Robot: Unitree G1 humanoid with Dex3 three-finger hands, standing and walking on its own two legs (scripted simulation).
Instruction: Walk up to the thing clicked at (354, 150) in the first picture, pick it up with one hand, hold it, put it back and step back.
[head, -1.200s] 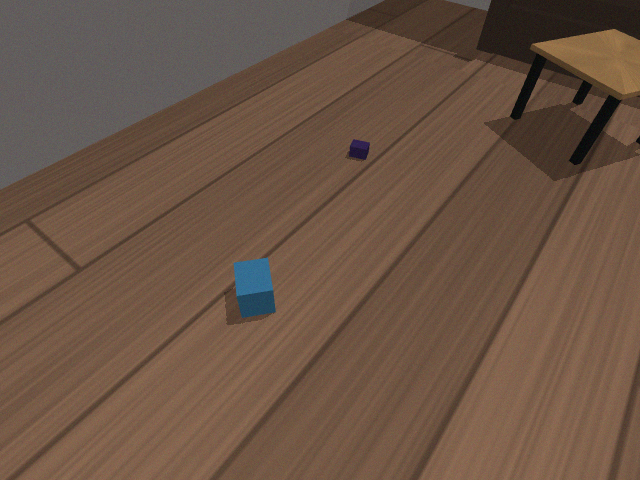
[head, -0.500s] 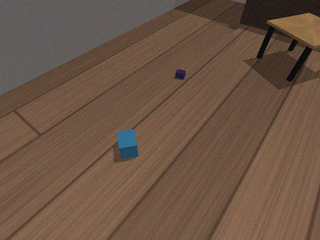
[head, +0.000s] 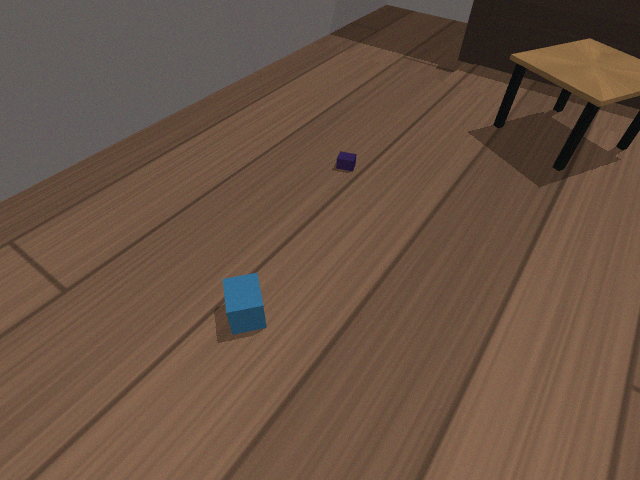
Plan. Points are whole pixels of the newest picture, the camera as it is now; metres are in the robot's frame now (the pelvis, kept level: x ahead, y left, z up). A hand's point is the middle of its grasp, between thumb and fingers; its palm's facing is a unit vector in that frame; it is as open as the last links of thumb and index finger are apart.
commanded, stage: walk up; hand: left
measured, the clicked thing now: (346, 161) +1.76 -0.13 -0.75
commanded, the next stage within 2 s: none
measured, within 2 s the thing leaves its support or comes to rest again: neither
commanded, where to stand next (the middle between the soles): +1.33 -0.27 m, yaw -16 degrees
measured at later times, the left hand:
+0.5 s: hand (222, 436) +0.23 +0.15 -0.13, palm faces -0.10 -0.92 -0.37, open 7.4 cm
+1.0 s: hand (260, 252) +0.59 +0.13 -0.15, palm faces -0.27 -0.89 -0.35, open 7.4 cm
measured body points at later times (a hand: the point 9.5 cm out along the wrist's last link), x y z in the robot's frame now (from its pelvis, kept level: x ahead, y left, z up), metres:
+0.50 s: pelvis +0.16 -0.12 -0.01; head +0.15 -0.14 +0.44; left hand +0.23 +0.19 -0.11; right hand +0.22 -0.45 -0.13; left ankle +0.24 +0.01 -0.68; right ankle +0.17 -0.22 -0.74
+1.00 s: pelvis +0.45 -0.12 +0.00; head +0.48 -0.11 +0.45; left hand +0.60 +0.18 -0.12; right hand +0.45 -0.44 -0.10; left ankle +0.46 +0.00 -0.74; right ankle +0.44 -0.28 -0.67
